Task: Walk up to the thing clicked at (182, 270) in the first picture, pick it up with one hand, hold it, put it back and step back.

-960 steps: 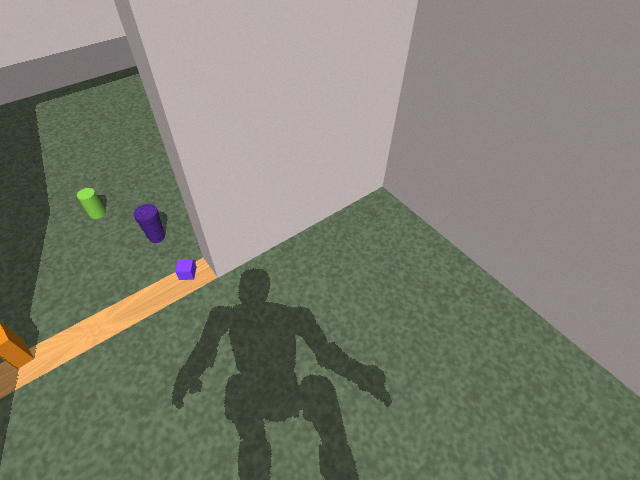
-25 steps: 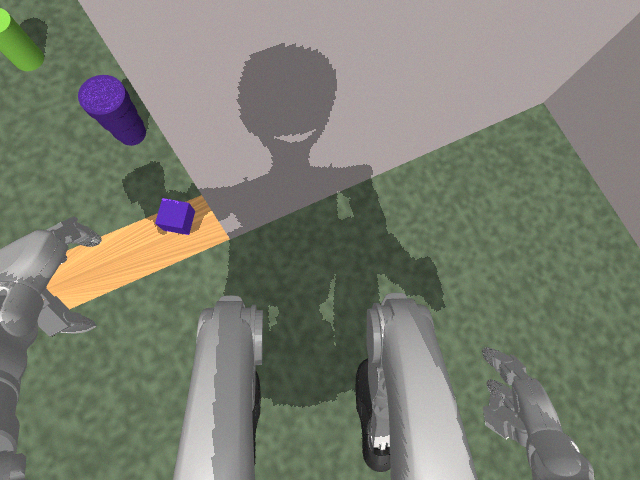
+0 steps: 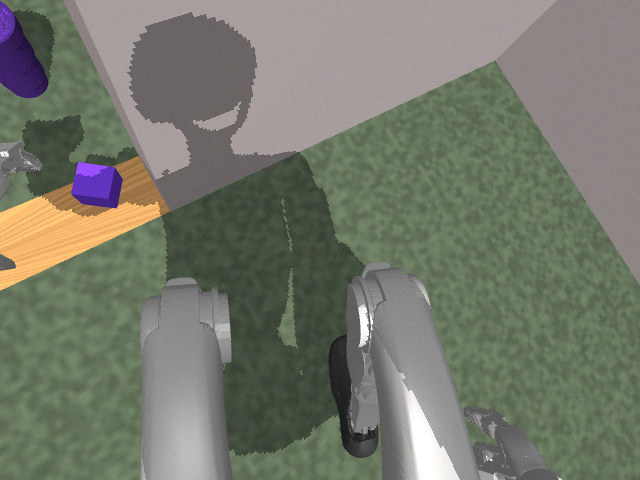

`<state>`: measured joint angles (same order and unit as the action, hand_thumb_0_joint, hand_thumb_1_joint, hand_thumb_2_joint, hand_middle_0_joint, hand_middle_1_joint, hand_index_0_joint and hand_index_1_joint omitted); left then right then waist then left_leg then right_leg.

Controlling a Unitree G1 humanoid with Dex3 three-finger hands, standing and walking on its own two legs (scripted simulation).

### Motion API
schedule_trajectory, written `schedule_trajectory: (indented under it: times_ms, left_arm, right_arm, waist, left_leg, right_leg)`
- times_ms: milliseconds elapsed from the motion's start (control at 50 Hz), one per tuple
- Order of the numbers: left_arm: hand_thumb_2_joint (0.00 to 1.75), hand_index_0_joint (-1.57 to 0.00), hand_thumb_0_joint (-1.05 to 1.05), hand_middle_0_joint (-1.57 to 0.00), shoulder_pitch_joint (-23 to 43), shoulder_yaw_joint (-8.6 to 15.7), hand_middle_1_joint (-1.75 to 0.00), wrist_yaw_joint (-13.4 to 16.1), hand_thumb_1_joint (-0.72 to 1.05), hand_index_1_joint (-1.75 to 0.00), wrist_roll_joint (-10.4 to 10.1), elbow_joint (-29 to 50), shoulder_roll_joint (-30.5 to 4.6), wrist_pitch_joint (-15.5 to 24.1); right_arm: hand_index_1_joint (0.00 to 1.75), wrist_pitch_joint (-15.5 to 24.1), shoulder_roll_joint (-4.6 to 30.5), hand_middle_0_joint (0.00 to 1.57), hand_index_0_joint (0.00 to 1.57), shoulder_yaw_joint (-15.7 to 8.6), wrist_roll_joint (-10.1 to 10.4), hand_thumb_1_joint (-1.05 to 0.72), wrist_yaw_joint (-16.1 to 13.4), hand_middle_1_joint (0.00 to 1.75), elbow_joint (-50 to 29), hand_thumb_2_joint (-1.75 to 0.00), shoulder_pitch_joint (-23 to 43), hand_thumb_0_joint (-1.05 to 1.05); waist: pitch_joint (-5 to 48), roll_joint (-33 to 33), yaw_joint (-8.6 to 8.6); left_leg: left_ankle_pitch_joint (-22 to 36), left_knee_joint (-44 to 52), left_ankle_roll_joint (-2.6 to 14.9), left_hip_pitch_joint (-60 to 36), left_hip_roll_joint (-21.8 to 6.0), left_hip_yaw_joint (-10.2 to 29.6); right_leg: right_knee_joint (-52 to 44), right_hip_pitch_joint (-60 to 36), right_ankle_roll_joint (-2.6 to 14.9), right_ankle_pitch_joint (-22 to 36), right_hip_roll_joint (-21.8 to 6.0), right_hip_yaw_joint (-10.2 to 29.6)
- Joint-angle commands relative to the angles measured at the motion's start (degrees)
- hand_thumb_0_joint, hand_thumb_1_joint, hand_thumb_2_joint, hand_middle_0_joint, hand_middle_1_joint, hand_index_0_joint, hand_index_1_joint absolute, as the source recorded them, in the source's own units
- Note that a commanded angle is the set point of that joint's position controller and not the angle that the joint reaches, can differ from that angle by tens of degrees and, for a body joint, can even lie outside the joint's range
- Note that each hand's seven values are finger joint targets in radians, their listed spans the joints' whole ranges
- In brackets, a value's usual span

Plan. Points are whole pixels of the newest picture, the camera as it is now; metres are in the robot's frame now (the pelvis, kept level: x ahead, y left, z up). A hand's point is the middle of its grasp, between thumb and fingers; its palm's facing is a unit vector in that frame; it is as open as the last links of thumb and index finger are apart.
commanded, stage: rise first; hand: left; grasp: from above
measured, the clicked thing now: (98, 186) +0.51 +0.31 -0.33
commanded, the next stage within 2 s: none
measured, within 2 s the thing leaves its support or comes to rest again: neither
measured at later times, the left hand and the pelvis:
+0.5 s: hand (9, 205) +0.43 +0.36 -0.18, palm faces -0.51 -0.10 -0.86, open 12.8 cm; pelvis +0.01 +0.00 -0.02, yaw -2 degrees
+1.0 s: hand (22, 194) +0.45 +0.35 -0.19, palm faces -0.49 -0.04 -0.87, open 12.3 cm; pelvis +0.01 +0.00 -0.03, yaw -2 degrees
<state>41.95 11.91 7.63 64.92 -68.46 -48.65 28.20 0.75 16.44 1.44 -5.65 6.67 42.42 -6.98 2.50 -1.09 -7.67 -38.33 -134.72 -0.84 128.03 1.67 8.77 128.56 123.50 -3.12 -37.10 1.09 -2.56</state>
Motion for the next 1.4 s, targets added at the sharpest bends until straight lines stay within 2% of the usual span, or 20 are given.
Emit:
schedule_trajectory:
  times_ms: [0, 20, 80, 100, 120, 180, 260, 320, 440, 480, 520, 580, 600, 640, 740, 860, 960, 1020, 1080, 1380]
  left_arm:
    - [0.88, -0.21, 0.00, -0.23, 16.7, 2.9, -0.71, 3.9, -0.31, -0.72, 1.3, 6.9, -18.9, 0.9]
    - [0.86, -0.22, 0.00, -0.24, 16.8, 3.5, -0.71, 4.4, -0.30, -0.72, 1.7, 6.9, -19.7, 0.9]
    - [0.86, -0.23, 0.00, -0.25, 16.4, 2.7, -0.69, 5.3, -0.29, -0.71, 3.6, 6.0, -18.8, 0.7]
    - [0.86, -0.23, 0.00, -0.24, 17.9, 2.3, -0.71, 5.6, -0.30, -0.72, 3.9, 6.6, -18.8, 0.9]
    - [0.86, -0.22, 0.00, -0.23, 17.7, 3.1, -0.71, 6.1, -0.30, -0.72, 4.1, 6.4, -19.6, 0.8]
    - [0.83, -0.24, 0.00, -0.25, 18.4, 2.4, -0.71, 6.7, -0.29, -0.72, 5.4, 5.1, -19.6, 0.8]
    - [0.82, -0.27, 0.00, -0.28, 20.5, 1.8, -0.67, 7.2, -0.26, -0.68, 6.5, 3.2, -19.9, 1.5]
    - [0.80, -0.29, 0.00, -0.30, 19.9, 1.7, -0.66, 7.5, -0.25, -0.67, 7.5, 1.5, -20.4, 1.9]
    - [0.78, -0.31, 0.00, -0.32, 21.0, 2.0, -0.66, 8.2, -0.23, -0.67, 8.7, 0.6, -21.8, 3.1]
    - [0.75, -0.33, 0.00, -0.33, 22.5, 2.4, -0.66, 8.8, -0.20, -0.66, 9.1, 0.8, -23.3, 3.5]
    - [0.76, -0.32, 0.00, -0.33, 22.7, 2.0, -0.66, 9.1, -0.21, -0.66, 9.5, 0.2, -22.6, 3.9]
    - [0.76, -0.32, 0.00, -0.32, 23.3, 2.5, -0.67, 10.0, -0.21, -0.67, 10.0, 0.2, -23.6, 4.2]
    - [0.83, -0.29, 0.00, -0.32, 23.6, 2.3, -0.64, 10.2, -0.29, -0.67, 10.5, 0.1, -23.9, 4.3]
    - [0.78, -0.31, 0.00, -0.32, 23.2, 2.2, -0.67, 10.8, -0.24, -0.68, 11.0, 0.4, -23.7, 4.3]
    - [0.74, -0.34, 0.00, -0.35, 23.6, 2.0, -0.67, 11.6, -0.20, -0.67, 11.5, -0.7, -23.9, 3.9]
    - [0.73, -0.35, 0.00, -0.35, 24.3, 1.5, -0.67, 11.9, -0.19, -0.67, 12.2, -2.0, -23.7, 3.6]
    - [0.74, -0.35, 0.00, -0.35, 24.5, 1.8, -0.68, 12.2, -0.20, -0.68, 12.3, -1.0, -24.9, 3.4]
    - [0.73, -0.35, 0.00, -0.35, 25.5, 1.1, -0.68, 12.3, -0.20, -0.68, 12.5, -1.2, -23.7, 3.4]
    - [0.75, -0.34, 0.00, -0.34, 25.1, 0.7, -0.69, 12.4, -0.21, -0.69, 13.4, -3.0, -24.0, 3.2]
    - [0.77, -0.32, 0.00, -0.32, 27.6, -0.3, -0.73, 14.0, -0.25, -0.73, 15.1, -4.0, -24.9, 2.5]
  right_arm:
    - [0.30, -0.2, 15.0, 0.20, 0.20, -4.5, -1.0, -0.86, -0.2, 0.30, -2.1, -0.89, -8.6, 0.00]
    - [0.30, -0.5, 15.1, 0.20, 0.20, -4.4, -1.1, -0.87, -0.1, 0.30, -2.2, -0.89, -8.7, 0.00]
    - [0.30, -1.6, 14.8, 0.20, 0.20, -4.2, -1.6, -0.87, 0.4, 0.30, -2.3, -0.89, -8.6, 0.00]
    - [0.30, -1.9, 14.9, 0.20, 0.20, -4.3, -1.7, -0.87, 0.5, 0.30, -2.3, -0.89, -8.8, 0.00]
    - [0.30, -2.1, 15.2, 0.20, 0.20, -4.5, -1.8, -0.88, 0.6, 0.30, -2.2, -0.89, -8.5, 0.00]
    - [0.30, -2.9, 14.9, 0.20, 0.20, -4.1, -2.3, -0.89, 0.9, 0.30, -2.1, -0.90, -8.6, 0.00]
    - [0.30, -3.5, 14.2, 0.20, 0.20, -3.7, -2.7, -0.89, 1.0, 0.30, -2.1, -0.90, -8.1, 0.00]
    - [0.30, -3.9, 14.1, 0.20, 0.20, -3.2, -3.0, -0.90, 1.0, 0.30, -2.0, -0.90, -8.5, 0.00]
    - [0.30, -4.5, 14.7, 0.20, 0.20, -2.8, -3.5, -0.90, 1.2, 0.30, -2.1, -0.90, -8.4, 0.00]
    - [0.30, -4.7, 14.7, 0.20, 0.20, -2.5, -3.6, -0.90, 1.1, 0.30, -2.2, -0.90, -7.6, 0.00]
    - [0.30, -4.8, 14.6, 0.20, 0.20, -2.3, -3.6, -0.90, 1.1, 0.30, -2.1, -0.90, -7.8, 0.00]
    - [0.30, -5.0, 15.1, 0.20, 0.20, -2.4, -3.6, -0.91, 1.1, 0.30, -2.2, -0.90, -7.3, 0.00]
    - [0.30, -5.0, 15.1, 0.20, 0.20, -2.2, -3.6, -0.92, 1.1, 0.30, -2.2, -0.91, -7.6, 0.00]
    - [0.30, -5.1, 14.8, 0.20, 0.20, -2.1, -3.7, -0.91, 1.1, 0.30, -2.1, -0.90, -7.7, 0.00]
    - [0.30, -5.0, 14.7, 0.20, 0.20, -1.9, -3.8, -0.92, 1.0, 0.30, -1.7, -0.90, -8.3, 0.00]
    - [0.30, -4.9, 14.6, 0.20, 0.20, -1.8, -3.9, -0.92, 1.0, 0.30, -1.5, -0.90, -8.5, 0.00]
    - [0.30, -4.9, 14.7, 0.20, 0.20, -1.8, -3.8, -0.92, 1.0, 0.30, -1.7, -0.90, -8.4, 0.00]
    - [0.30, -5.0, 14.9, 0.20, 0.20, -1.9, -3.8, -0.92, 1.1, 0.30, -1.7, -0.91, -8.3, 0.00]
    - [0.30, -4.9, 14.3, 0.20, 0.20, -1.4, -3.8, -0.92, 0.9, 0.30, -1.4, -0.91, -8.7, 0.00]
    - [0.30, -4.8, 14.6, 0.20, 0.20, -0.4, -3.8, -0.92, 0.7, 0.30, -1.9, -0.91, -8.7, 0.00]
  waist:
    - [38.0, 17.5, 0.07]
    - [37.9, 18.4, 0.06]
    - [38.1, 19.9, 0.32]
    - [38.4, 20.2, -0.45]
    - [38.9, 19.3, -0.17]
    - [38.4, 21.0, -0.74]
    - [36.2, 18.9, -2.06]
    - [36.8, 17.3, -2.16]
    - [37.5, 18.5, -2.53]
    - [36.6, 19.4, -2.66]
    - [35.8, 19.3, -3.19]
    - [36.1, 20.8, -2.78]
    - [36.0, 21.5, -3.15]
    - [36.8, 21.6, -2.90]
    - [37.0, 20.0, -3.58]
    - [35.9, 19.8, -4.11]
    - [37.1, 20.7, -3.68]
    - [36.8, 21.1, -4.51]
    - [35.4, 19.4, -4.68]
    - [34.9, 21.0, -5.50]
  left_leg:
    - [7.5, 16.2, 1.58, -33.1, -0.3, -3.5]
    - [8.3, 16.5, 1.36, -33.6, -0.3, -3.1]
    - [10.0, 16.2, 1.22, -35.0, -0.4, -3.1]
    - [10.3, 15.8, 1.24, -34.6, -0.3, -3.2]
    - [10.2, 15.7, 1.24, -35.0, -0.4, -2.9]
    - [12.7, 14.8, 1.28, -35.6, -0.5, -2.8]
    - [9.5, 13.1, 2.15, -30.4, -0.1, -3.9]
    - [10.8, 11.7, 2.64, -29.9, -0.1, -4.2]
    - [12.5, 10.9, 2.40, -31.1, -0.3, -3.4]
    - [10.1, 10.7, 2.39, -29.5, -0.2, -3.6]
    - [9.2, 10.9, 2.39, -29.1, -0.4, -3.3]
    - [9.0, 11.5, 1.86, -31.2, -0.7, -2.4]
    - [9.0, 11.5, 1.84, -30.9, -0.6, -2.3]
    - [9.7, 10.9, 2.02, -30.8, -0.4, -2.8]
    - [11.5, 9.7, 2.41, -30.0, -0.3, -3.2]
    - [10.5, 9.6, 2.55, -28.7, -0.2, -3.2]
    - [11.2, 9.6, 2.38, -29.2, -0.2, -3.4]
    - [12.5, 9.9, 2.12, -30.7, -0.4, -2.6]
    - [10.9, 8.9, 2.66, -28.3, -0.1, -3.7]
    - [10.0, 9.6, 2.39, -28.1, -0.1, -3.4]
  right_leg:
    - [-10.2, -11.6, 4.78, 6.8, 0.5, -6.0]
    - [-9.7, -11.5, 4.78, 7.2, 0.4, -6.0]
    - [-9.0, -10.0, 4.93, 7.4, 0.5, -6.2]
    - [-9.0, -10.5, 4.86, 7.9, 0.6, -6.2]
    - [-8.8, -10.0, 4.88, 7.9, 0.5, -6.3]
    - [-8.0, -9.3, 4.79, 8.8, 0.6, -6.2]
    - [-8.7, -10.7, 4.70, 7.9, 0.9, -5.6]
    - [-9.0, -12.2, 4.63, 9.2, 1.2, -5.6]
    - [-7.6, -11.2, 4.59, 9.8, 1.3, -6.0]
    - [-7.3, -10.5, 4.65, 8.4, 1.4, -5.9]
    - [-7.3, -9.8, 4.68, 7.6, 1.4, -6.0]
    - [-6.2, -7.4, 4.70, 7.1, 1.3, -6.4]
    - [-6.2, -7.4, 4.81, 7.1, 1.3, -6.4]
    - [-6.3, -8.5, 4.72, 7.8, 1.5, -6.3]
    - [-6.2, -9.4, 4.56, 9.5, 1.7, -6.4]
    - [-6.5, -9.2, 4.52, 9.0, 1.6, -6.4]
    - [-6.1, -9.8, 4.64, 9.4, 1.7, -6.5]
    - [-5.5, -8.1, 4.50, 10.0, 1.5, -6.9]
    - [-6.7, -9.6, 4.58, 9.5, 1.7, -6.2]
    - [-6.3, -9.0, 4.58, 9.0, 1.7, -6.7]
